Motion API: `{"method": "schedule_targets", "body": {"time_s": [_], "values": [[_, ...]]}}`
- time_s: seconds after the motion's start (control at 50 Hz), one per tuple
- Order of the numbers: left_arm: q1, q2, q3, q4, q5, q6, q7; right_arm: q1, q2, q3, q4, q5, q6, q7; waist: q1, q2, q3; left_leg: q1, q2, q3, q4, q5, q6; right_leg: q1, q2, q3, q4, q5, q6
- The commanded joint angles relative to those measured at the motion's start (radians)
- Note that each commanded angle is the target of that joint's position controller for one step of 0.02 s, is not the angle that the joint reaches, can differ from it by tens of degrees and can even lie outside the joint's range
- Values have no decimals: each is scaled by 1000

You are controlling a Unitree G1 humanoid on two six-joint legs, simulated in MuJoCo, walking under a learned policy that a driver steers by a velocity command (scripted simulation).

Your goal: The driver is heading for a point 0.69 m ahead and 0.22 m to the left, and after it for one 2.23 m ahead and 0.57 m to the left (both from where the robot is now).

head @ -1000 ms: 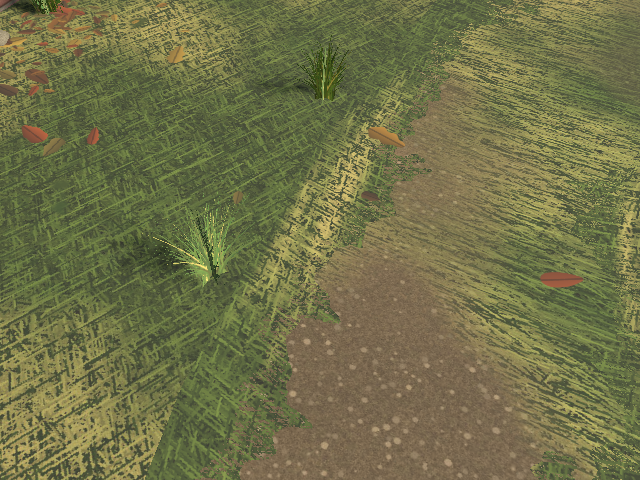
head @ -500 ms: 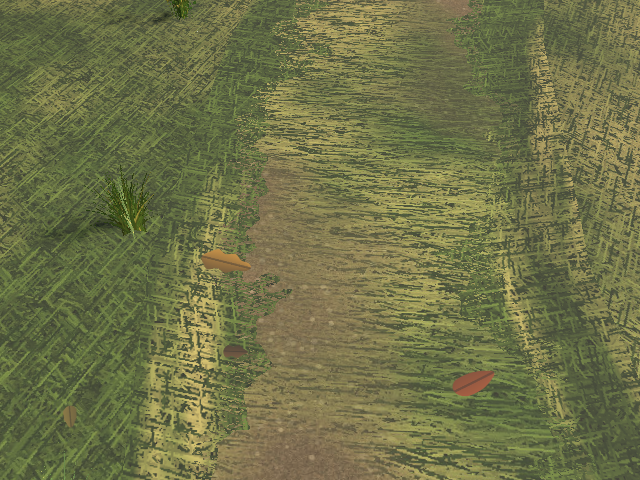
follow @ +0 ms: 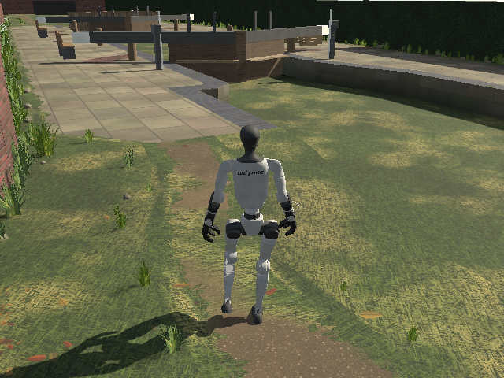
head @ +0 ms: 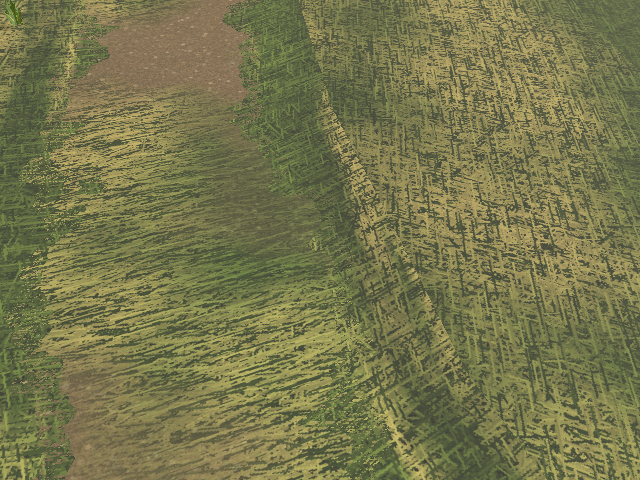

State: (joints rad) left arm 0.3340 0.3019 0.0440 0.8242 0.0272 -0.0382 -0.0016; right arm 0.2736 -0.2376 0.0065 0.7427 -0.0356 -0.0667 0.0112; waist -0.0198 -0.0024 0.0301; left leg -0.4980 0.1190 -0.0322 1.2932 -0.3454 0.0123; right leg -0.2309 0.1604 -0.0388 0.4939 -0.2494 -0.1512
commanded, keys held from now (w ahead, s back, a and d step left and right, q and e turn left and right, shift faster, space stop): w+shift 0.20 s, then w+q+shift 0.30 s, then q+shift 0.24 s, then shift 0.26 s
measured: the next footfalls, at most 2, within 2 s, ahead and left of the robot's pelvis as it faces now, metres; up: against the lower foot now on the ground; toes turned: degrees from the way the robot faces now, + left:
left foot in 0.26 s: +0.48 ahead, +0.16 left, +0.00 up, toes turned +3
right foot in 0.68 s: +0.88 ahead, +0.01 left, +0.00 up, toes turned +19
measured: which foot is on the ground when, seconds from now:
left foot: up 0.00-0.24, down 0.26-0.68, up 0.70-1.00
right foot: down 0.00-0.28, up 0.30-0.66, down 0.68-1.00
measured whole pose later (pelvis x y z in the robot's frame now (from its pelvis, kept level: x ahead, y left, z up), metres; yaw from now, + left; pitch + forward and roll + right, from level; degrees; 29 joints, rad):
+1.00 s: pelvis +0.78 +0.10 +0.01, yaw +29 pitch +1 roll +0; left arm 0.34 0.29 0.04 0.79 0.02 -0.05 0.00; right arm 0.08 -0.31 -0.06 0.65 -0.03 0.04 0.04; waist 0.07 0.02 0.07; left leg -0.55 -0.02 -0.02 0.78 -0.22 0.01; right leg -0.24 -0.07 -0.16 0.44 -0.21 0.01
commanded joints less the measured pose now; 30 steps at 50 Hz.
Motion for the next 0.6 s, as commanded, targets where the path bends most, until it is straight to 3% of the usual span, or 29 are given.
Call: {"method": "schedule_targets", "body": {"time_s": [0.02,0.04,0.08,0.14,0.16,0.18,0.2,0.22,0.24,0.26,0.28,0.3,0.32,0.34,0.36,0.38,0.4,0.44,0.48,0.5,0.52,0.56,0.6], "values": [[1,98,25,-45,-16,-57,3,-1,-99,-23,-67,-16,21,17,-21,6,66,-171,61,1,-163,34,-21,-17,-289,333,-379,29,-163],[22,97,25,-37,-20,-66,-4,-82,-96,-19,-101,-15,17,20,-4,-3,110,-192,70,17,-263,110,-23,-38,-274,294,-403,113,-158],[5,107,32,-39,-28,-81,-12,-181,-86,-11,-133,-2,9,33,10,-7,124,-90,59,33,-497,337,-12,-95,-220,201,-441,154,-119],[63,146,39,-16,-45,-100,-20,-234,-87,-12,-138,21,1,47,42,-16,111,64,4,77,-678,580,34,-20,-267,165,-516,342,-85],[87,150,40,2,-43,-98,-18,-255,-104,-18,-135,16,2,45,53,9,110,44,-16,93,-714,582,48,79,-269,143,-510,427,-71],[89,172,40,8,-37,-93,-15,-244,-108,-22,-129,14,6,42,48,6,64,49,-61,118,-721,531,60,183,-263,114,-465,604,-58],[106,197,44,17,-27,-90,-11,-234,-127,-29,-133,7,0,34,39,-41,53,73,-83,125,-732,445,80,244,-298,112,-363,832,-42],[110,223,49,30,-10,-79,-2,-172,-155,-42,-115,5,1,24,-1,-67,-6,112,-134,150,-724,328,98,336,-314,87,-246,1057,-21],[104,237,53,38,10,-62,9,-35,-183,-57,-72,4,4,12,-66,-90,-82,226,-169,156,-717,238,117,363,-324,64,-59,1157,-1],[63,233,52,32,30,-44,20,188,-219,-78,0,6,11,-1,-180,-80,-182,449,-184,172,-720,172,135,281,-296,16,221,1113,19],[91,157,28,10,21,-47,19,334,-310,-109,32,-9,17,-17,-215,26,-281,725,-48,-23,-686,-66,190,10,-232,-12,630,845,37],[168,47,0,-46,-21,-72,-9,335,-408,-140,48,-2,21,-6,-100,442,-423,933,201,-712,-912,-261,354,-348,-25,30,1034,-88,101],[70,103,-1,-54,-3,-82,-1,227,-314,-128,26,7,22,11,-104,225,-353,923,184,-822,-1011,-212,349,-516,-80,129,1094,-121,75],[-35,108,-7,-86,-1,-93,-1,167,-272,-120,22,14,16,11,-93,92,-219,787,166,-665,-998,-120,329,-554,-155,149,1035,-51,73],[-100,98,-16,-104,14,-98,-4,157,-221,-109,43,17,16,12,-69,-33,-127,614,114,-551,-1021,-25,287,-501,-199,133,917,-27,72],[-109,76,-23,-137,28,-90,-10,151,-200,-100,61,19,13,4,-19,-1,-75,500,91,-505,-1033,7,291,-476,-222,141,847,-45,85],[-118,68,-30,-145,44,-71,-14,139,-166,-88,74,16,11,1,14,-7,-31,385,50,-458,-1056,19,284,-431,-236,135,795,-69,104],[-131,53,-39,-170,50,-40,-19,132,-181,-90,75,25,-2,0,52,15,18,253,13,-404,-1115,-17,299,-412,-258,119,672,-123,141],[-251,55,-53,-236,35,-38,-28,107,-209,-102,56,25,-14,-1,49,34,90,109,-6,-358,-1188,39,304,-372,-280,89,455,0,179],[-303,47,-60,-254,23,-41,-35,89,-215,-108,44,27,-18,2,42,37,99,46,-45,-311,-1205,54,280,-287,-270,75,325,102,190],[-337,38,-66,-260,12,-44,-41,77,-228,-117,37,29,-20,5,32,32,110,6,-81,-265,-1200,186,253,-196,-238,45,213,194,197],[-344,37,-62,-254,2,-50,-36,127,-259,-134,47,43,-19,15,0,28,64,75,-82,-249,-1127,501,200,-93,-178,19,126,353,196],[-335,64,-49,-253,7,-57,-17,183,-255,-141,59,50,-5,12,-24,34,11,218,-99,-260,-997,642,138,-65,-141,38,43,361,185]]}}
Velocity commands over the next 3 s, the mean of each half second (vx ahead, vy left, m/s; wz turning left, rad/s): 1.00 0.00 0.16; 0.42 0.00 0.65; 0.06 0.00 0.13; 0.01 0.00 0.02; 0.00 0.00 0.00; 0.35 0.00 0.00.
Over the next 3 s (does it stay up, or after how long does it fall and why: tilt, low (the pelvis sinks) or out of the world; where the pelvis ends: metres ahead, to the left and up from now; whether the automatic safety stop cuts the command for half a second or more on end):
stays up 0.92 0.22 0.00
